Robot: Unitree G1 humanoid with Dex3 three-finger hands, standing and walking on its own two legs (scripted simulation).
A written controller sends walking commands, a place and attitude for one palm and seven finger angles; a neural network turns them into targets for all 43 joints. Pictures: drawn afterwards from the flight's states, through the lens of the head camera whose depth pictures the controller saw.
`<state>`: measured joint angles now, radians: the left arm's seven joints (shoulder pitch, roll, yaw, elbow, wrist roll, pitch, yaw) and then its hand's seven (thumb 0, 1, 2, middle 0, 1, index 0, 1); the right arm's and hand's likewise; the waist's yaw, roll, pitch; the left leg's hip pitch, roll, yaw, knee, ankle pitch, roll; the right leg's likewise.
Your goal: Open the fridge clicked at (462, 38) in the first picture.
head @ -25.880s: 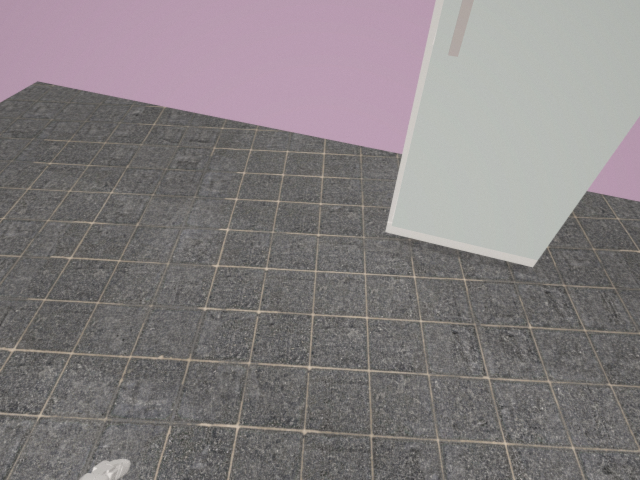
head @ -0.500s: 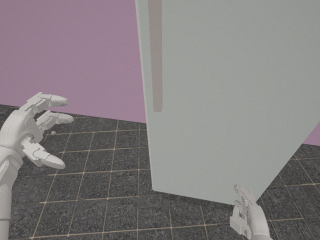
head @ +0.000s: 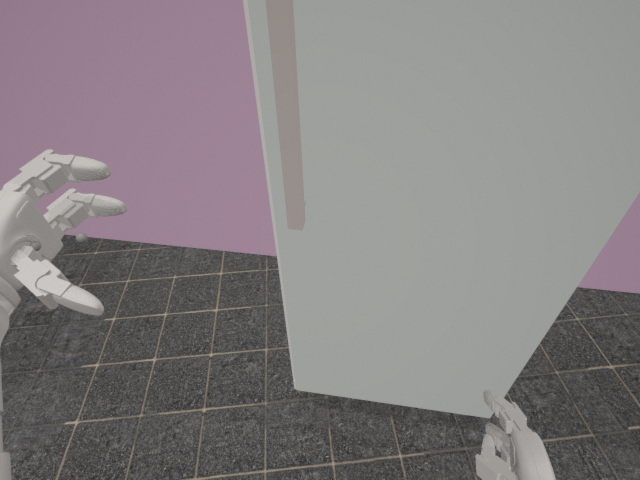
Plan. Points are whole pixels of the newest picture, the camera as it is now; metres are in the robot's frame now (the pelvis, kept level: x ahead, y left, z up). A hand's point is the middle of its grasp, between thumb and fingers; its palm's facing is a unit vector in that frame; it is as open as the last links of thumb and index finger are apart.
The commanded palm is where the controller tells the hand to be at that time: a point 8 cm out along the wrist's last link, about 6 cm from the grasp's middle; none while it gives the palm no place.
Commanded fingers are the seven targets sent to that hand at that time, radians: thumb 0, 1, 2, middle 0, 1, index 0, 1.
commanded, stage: raise the hand to about handle height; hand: left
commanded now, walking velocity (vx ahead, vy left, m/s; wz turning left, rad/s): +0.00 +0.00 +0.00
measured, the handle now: (292, 110) +0.53 +0.09 +0.25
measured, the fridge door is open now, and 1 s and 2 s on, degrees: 0 0 0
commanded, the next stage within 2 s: move the hooked fingers beside the handle in 0.18 s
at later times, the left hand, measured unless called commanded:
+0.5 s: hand (109, 215) +0.31 +0.26 +0.22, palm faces +0.01 -0.99 -0.13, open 14.0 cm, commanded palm +0.28 +0.30 +0.23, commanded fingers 0.00 -0.50 0.30 -0.30 -1.20 -0.30 -1.20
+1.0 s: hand (174, 186) +0.37 +0.21 +0.22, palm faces -0.04 -1.00 -0.07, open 14.0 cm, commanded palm +0.35 +0.27 +0.22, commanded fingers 0.00 -0.50 0.30 -0.30 -1.20 -0.30 -1.20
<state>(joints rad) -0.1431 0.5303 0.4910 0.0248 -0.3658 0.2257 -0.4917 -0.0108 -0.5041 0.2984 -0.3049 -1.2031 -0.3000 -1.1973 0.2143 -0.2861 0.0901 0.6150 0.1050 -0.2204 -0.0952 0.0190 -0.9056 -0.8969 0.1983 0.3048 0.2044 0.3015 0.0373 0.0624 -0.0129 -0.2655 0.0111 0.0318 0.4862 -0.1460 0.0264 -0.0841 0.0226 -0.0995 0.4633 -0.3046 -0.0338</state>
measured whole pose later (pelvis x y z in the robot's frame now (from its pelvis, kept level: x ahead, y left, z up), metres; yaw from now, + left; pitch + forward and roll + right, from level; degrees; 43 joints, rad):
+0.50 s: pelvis +0.03 -0.01 +0.00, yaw +0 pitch -2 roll +0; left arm -0.20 0.52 0.47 0.07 -0.35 0.30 -0.47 -0.01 -0.51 0.30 -0.30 -1.20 -0.30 -1.20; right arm 0.19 -0.28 0.09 0.59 0.12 -0.19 -0.08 0.02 -0.91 -0.90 0.20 0.30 0.21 0.30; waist 0.05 0.08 -0.03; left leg -0.27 0.00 0.03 0.49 -0.18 0.02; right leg -0.08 0.01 -0.10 0.46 -0.34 -0.03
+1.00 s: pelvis +0.03 -0.01 +0.00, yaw -1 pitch -2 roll +0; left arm -0.39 0.47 0.37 0.23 -0.30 0.26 -0.39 -0.01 -0.50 0.30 -0.30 -1.20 -0.30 -1.20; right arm 0.20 -0.28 0.07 0.62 0.11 -0.13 -0.10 0.02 -0.91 -0.90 0.20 0.30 0.20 0.30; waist 0.01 0.05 -0.02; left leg -0.27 0.01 0.04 0.47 -0.18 0.01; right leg -0.09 0.02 -0.09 0.46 -0.34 -0.04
